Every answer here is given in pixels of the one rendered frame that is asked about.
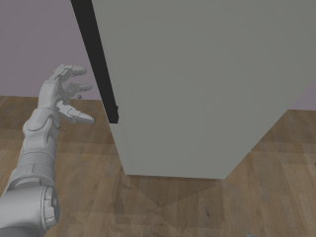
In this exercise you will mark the robot left hand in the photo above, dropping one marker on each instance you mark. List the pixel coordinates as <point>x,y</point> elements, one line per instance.
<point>51,93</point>

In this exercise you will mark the fridge door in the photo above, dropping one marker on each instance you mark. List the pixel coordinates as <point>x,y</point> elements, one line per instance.
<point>198,83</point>

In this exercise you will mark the handle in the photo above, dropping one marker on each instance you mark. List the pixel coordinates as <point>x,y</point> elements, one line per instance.
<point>86,19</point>

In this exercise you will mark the robot left forearm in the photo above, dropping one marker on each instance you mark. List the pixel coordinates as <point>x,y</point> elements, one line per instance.
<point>38,154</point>

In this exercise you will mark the left robot upper arm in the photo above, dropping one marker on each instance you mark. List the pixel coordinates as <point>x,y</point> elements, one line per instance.
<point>29,212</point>

